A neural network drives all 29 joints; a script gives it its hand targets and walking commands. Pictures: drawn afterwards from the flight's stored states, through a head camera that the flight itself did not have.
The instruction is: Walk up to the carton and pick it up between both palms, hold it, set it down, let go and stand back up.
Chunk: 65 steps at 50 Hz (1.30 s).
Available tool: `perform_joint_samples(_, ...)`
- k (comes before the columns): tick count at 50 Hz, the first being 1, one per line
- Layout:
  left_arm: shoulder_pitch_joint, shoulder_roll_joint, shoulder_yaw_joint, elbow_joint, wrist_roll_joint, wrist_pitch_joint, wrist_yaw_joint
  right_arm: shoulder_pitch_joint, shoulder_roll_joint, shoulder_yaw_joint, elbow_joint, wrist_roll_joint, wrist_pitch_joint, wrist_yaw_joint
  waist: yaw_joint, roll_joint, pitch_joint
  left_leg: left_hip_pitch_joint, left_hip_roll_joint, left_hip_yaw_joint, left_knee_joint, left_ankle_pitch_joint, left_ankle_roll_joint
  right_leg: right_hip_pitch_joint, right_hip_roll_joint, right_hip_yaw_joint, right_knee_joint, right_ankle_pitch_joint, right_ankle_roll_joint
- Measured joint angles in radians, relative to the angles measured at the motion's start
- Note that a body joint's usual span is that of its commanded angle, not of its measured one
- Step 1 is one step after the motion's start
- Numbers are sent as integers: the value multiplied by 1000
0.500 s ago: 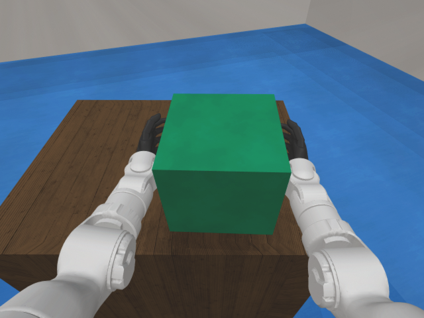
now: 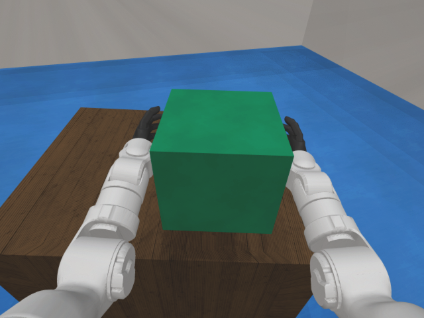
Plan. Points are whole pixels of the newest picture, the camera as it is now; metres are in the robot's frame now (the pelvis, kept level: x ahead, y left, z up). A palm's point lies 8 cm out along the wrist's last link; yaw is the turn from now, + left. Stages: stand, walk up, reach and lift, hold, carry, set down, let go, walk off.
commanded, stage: reach and lift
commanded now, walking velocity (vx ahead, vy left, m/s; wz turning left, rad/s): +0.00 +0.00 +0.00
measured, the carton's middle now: (219, 158) +0.38 +0.00 +0.14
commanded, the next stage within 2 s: hold in 0.88 s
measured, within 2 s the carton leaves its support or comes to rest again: neither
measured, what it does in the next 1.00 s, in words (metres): stands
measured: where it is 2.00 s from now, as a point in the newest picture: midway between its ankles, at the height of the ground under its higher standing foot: outside the picture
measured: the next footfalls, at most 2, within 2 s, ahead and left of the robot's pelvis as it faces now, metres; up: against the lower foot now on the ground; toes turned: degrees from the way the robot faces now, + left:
none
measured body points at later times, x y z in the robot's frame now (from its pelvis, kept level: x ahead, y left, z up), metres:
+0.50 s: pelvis +0.00 +0.00 +0.00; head -0.06 +0.01 +0.45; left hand +0.39 +0.16 +0.17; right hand +0.39 -0.15 +0.16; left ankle +0.02 +0.10 -0.74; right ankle +0.03 -0.13 -0.74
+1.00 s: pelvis -0.01 +0.00 +0.00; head -0.07 +0.01 +0.45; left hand +0.38 +0.16 +0.19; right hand +0.39 -0.15 +0.17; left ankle +0.02 +0.10 -0.74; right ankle +0.03 -0.13 -0.74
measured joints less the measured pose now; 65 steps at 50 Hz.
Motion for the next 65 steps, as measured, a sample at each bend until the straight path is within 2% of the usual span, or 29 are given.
perform_joint_samples(9,10,-5,7,-40,8,51,-2,0,0,4,-3,0,22,6,0,-12,1,3,0,0,0,3,0,4,0,0,-1,4,0)
perform_joint_samples(40,10,-10,11,-143,15,138,3,0,-5,4,-59,26,52,7,0,-12,2,9,0,0,-2,4,0,9,0,0,-3,4,0)
perform_joint_samples(65,10,-18,30,-197,45,210,-18,0,-5,4,-101,32,106,4,0,-12,9,38,0,0,-2,11,0,40,0,0,-4,11,0)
